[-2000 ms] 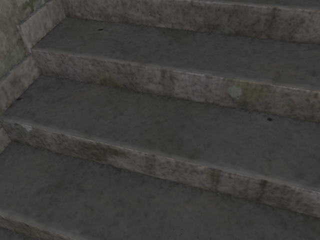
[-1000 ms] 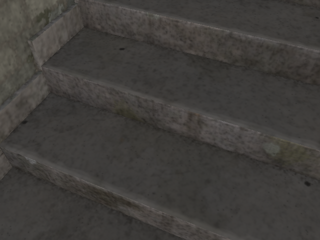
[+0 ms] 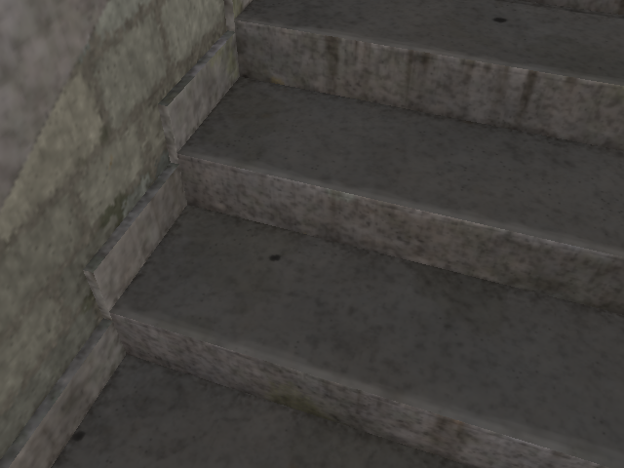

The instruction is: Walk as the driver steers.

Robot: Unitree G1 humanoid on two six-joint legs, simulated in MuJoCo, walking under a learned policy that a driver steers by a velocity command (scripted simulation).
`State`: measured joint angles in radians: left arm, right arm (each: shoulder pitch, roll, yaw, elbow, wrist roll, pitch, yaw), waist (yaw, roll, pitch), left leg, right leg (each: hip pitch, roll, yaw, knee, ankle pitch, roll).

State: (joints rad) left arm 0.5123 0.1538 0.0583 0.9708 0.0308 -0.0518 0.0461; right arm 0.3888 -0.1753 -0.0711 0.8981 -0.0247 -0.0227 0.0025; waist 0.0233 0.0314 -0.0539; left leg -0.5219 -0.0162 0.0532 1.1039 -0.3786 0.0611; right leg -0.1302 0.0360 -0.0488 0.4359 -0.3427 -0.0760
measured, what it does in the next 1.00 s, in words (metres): climbs, turning right: left foot, then right foot 0.15 m higher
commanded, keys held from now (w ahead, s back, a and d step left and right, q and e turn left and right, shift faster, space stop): w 0.08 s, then w+e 0.92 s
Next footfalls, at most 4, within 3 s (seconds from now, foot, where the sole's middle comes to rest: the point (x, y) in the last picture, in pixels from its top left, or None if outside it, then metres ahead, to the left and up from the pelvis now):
0.22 left None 0.18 0.19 -0.77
0.60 right None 0.39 -0.01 -0.62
1.06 left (275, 306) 0.76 0.12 -0.47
1.64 right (524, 213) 0.88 -0.36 -0.32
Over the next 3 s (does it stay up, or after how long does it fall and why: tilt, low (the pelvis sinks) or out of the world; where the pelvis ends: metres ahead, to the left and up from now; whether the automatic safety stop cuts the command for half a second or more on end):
stays up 1.39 -0.43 0.60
